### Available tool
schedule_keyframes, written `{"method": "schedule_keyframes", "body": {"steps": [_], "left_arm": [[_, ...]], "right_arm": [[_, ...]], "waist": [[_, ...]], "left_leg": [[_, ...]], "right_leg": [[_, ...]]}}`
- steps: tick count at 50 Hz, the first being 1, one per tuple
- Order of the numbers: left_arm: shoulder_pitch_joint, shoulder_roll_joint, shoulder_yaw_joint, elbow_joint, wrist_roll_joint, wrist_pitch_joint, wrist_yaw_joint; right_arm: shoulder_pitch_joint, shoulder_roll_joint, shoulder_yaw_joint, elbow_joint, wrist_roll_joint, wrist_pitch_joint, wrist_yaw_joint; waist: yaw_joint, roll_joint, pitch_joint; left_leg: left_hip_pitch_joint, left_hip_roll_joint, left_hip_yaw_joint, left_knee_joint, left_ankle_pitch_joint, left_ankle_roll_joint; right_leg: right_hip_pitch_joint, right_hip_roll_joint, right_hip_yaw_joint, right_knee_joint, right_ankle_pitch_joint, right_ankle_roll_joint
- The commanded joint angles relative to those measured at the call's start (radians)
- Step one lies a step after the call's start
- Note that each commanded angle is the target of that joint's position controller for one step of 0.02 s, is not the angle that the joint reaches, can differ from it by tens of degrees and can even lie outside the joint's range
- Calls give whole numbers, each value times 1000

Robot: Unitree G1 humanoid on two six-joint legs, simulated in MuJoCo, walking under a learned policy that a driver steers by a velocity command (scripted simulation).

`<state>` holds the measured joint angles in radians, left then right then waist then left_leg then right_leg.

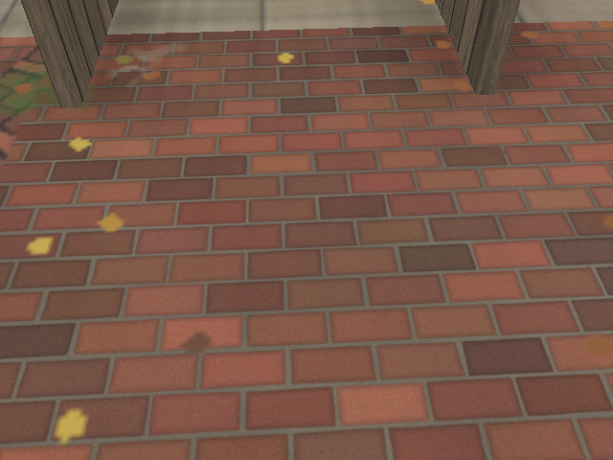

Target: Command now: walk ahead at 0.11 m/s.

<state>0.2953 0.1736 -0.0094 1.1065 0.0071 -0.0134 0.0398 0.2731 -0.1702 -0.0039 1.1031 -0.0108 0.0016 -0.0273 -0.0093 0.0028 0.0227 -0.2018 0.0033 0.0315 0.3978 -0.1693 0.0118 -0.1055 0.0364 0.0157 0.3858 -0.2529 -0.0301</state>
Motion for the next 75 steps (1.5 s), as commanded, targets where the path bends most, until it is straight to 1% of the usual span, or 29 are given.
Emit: {"method": "schedule_keyframes", "body": {"steps": [1, 4, 7, 11, 12, 14, 15, 17, 23, 30, 32, 34, 35, 36, 37, 38, 40, 43, 47, 57, 60, 62, 63, 64, 65, 66, 67, 70, 75], "left_arm": [[77, 114, 26, -5, 3, 3, 2], [136, 133, 42, -6, 4, 8, -4], [168, 162, 65, 3, 11, -8, -5], [62, 149, 72, -24, 0, -32, -14], [34, 133, 70, -38, 2, -37, -15], [-8, 50, 48, -110, 11, -60, -33], [-41, 118, 63, -113, 40, -58, -39], [-34, 68, 55, -100, 25, -68, -59], [-118, 62, 61, -132, 27, -39, -72], [-369, 50, 39, -243, 8, -35, -71], [-320, 76, 49, -241, 8, -39, -61], [-117, 119, 73, -180, 8, -51, -47], [41, 141, 89, -128, 14, -59, -38], [191, 217, 113, -99, 40, -64, -29], [200, 282, 126, -107, 52, -59, -35], [108, 238, 121, -114, 8, -49, -45], [-54, 124, 89, -137, 2, -64, -50], [-9, 58, 64, -93, 6, -90, -39], [79, 113, 67, -70, 4, -103, -35], [268, 110, 51, -29, 11, -95, -24], [249, 127, 55, -24, 21, -92, -16], [217, 149, 61, -26, 22, -90, -13], [194, 153, 62, -31, 16, -87, -15], [181, 129, 53, -58, 4, -89, -19], [304, 22, 36, -76, -39, -87, -34], [234, 125, 64, -70, -10, -84, -32], [138, 126, 69, -109, -3, -87, -33], [97, 76, 68, -117, 25, -68, -44], [-7, 58, 66, -161, 34, -30, -65]], "right_arm": [[59, -102, -23, -9, -3, 4, 0], [-1, -72, -22, -47, -14, 4, 15], [-66, -62, -23, -100, -28, -28, 30], [77, -53, -36, -80, -4, -66, 42], [195, -63, -46, -35, -2, -71, 37], [450, -240, -95, 27, -5, -73, 25], [370, -173, -78, 14, -9, -63, 23], [207, -132, -63, -49, -15, -74, 27], [288, -84, -31, -6, -4, -103, 16], [308, -104, -22, 7, -7, -109, 8], [279, -121, -26, 7, -7, -112, 6], [246, -145, -34, 2, -9, -108, 2], [228, -151, -36, -3, -5, -103, 4], [242, -115, -27, -28, 0, -101, 10], [371, 2, -13, -38, 28, -95, 25], [263, -106, -40, -50, 5, -90, 24], [116, -104, -46, -100, -4, -97, 30], [155, -46, -44, -87, -28, -64, 42], [16, -60, -48, -143, -31, -37, 53], [-339, -62, -32, -266, -9, -48, 57], [-329, -79, -38, -279, -9, -61, 52], [-173, -110, -56, -234, -10, -71, 39], [-4, -130, -70, -178, -17, -80, 30], [174, -198, -92, -136, -42, -88, 19], [248, -300, -120, -128, -56, -84, 21], [164, -249, -113, -133, -14, -68, 32], [44, -200, -97, -153, -2, -69, 35], [-9, -68, -58, -127, -6, -91, 32], [102, -124, -61, -84, -2, -114, 26]], "waist": [[4, -25, 48], [41, -87, 166], [58, -142, 180], [-50, -102, 145], [-94, -53, 116], [-157, 341, 42], [-97, 158, 103], [-23, 34, 129], [-5, 72, 82], [-32, 107, 130], [8, 106, 98], [97, 103, -13], [164, 84, -88], [201, -6, -193], [113, -213, -298], [110, -61, -222], [44, 1, 0], [-29, -19, 21], [-26, -34, 64], [76, -65, 90], [45, -75, 80], [-27, -90, -1], [-101, -69, -84], [-163, -16, -194], [-112, 220, -328], [-97, 81, -291], [-54, 59, -120], [28, 25, 8], [40, 43, 44]], "left_leg": [[5, 33, -62, -7, -269, 44], [-197, -11, -29, 117, -399, 57], [-312, 14, 19, 309, -225, 58], [-10, -14, 59, 90, -153, 77], [186, -28, 38, 35, -136, 75], [428, 356, -619, -270, -457, 197], [334, 374, -620, -261, -468, 208], [219, 301, -448, -273, -316, 181], [259, 196, -154, -238, 328, 152], [199, 181, -63, -248, 548, 152], [238, 200, -44, -171, 759, 144], [274, 199, -22, 69, 945, 127], [202, 173, -2, 267, 852, 113], [13, 123, 26, 563, 499, 105], [-329, -76, 23, 961, -357, 73], [-424, -33, -96, 1013, -291, 96], [-412, 52, -84, 904, -122, 102], [-275, 89, -76, 784, -101, 72], [-390, 115, -30, 659, -8, 37], [-456, 52, 63, 231, 167, 37], [-393, 19, 72, 166, 70, 81], [-196, -43, 91, 127, -3, 121], [8, -52, 91, 58, 53, 147], [280, 113, -82, 54, -8, 196], [578, 428, -600, -23, -62, 360], [503, 397, -699, -120, -129, 348], [347, 365, -520, -144, -127, 310], [73, 236, -259, -221, 93, 210], [47, 196, -145, -272, 216, 206]], "right_leg": [[-125, -78, 104, -87, -262, -66], [-141, -161, 259, -169, -553, -139], [-57, -317, 430, -266, -483, -221], [-191, -228, 254, -151, -288, -166], [-301, -171, 186, -51, -231, -138], [-614, 35, -80, 515, -257, -61], [-649, -29, -13, 677, -246, -76], [-615, -95, 15, 719, -66, -78], [-628, -95, -74, 635, 68, -22], [-463, -35, -160, 249, 183, -45], [-364, -7, -160, 210, 164, -86], [-165, 39, -154, 178, 119, -126], [27, 27, -135, 112, 145, -148], [251, -179, 96, 85, -33, -191], [460, -468, 644, -47, -125, -354], [353, -416, 689, -149, -280, -330], [66, -344, 413, -214, -130, -260], [-89, -255, 209, -241, 121, -201], [-80, -224, 116, -286, 204, -195], [179, -216, 20, -231, 546, -153], [255, -247, 6, -146, 746, -156], [261, -244, -13, 36, 993, -136], [201, -215, -40, 220, 958, -118], [-7, -177, -62, 484, 665, -103], [-394, 20, -112, 904, -86, -52], [-499, 13, 32, 998, -212, -69], [-546, -46, 40, 969, -125, -74], [-423, -117, 33, 808, -27, -59], [-490, -142, -20, 671, 67, -14]]}}
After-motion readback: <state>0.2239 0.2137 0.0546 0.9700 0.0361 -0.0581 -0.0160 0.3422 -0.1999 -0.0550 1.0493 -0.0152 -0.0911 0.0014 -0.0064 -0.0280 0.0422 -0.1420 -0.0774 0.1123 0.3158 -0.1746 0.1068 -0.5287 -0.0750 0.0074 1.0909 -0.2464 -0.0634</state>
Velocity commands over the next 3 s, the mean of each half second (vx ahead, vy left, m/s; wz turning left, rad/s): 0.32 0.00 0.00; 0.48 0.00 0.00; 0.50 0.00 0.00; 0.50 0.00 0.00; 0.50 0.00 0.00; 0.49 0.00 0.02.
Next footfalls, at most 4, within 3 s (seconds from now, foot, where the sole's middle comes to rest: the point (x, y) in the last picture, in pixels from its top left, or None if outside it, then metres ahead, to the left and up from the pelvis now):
0.72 right None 0.45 -0.04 -0.78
1.28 left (266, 364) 0.77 0.12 -0.78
1.82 right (334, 266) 1.07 -0.05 -0.78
2.38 left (274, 191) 1.38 0.12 -0.78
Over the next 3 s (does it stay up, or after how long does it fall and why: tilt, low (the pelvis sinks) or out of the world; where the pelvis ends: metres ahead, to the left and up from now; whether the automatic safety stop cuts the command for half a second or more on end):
stays up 1.55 0.02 -0.02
